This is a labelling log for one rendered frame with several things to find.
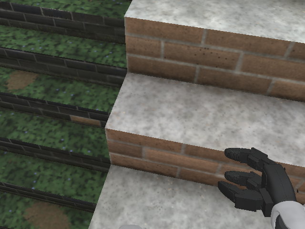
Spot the right robot hand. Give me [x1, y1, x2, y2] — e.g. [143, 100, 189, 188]
[217, 147, 298, 218]

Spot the right robot forearm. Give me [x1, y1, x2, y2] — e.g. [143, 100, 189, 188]
[271, 200, 305, 229]

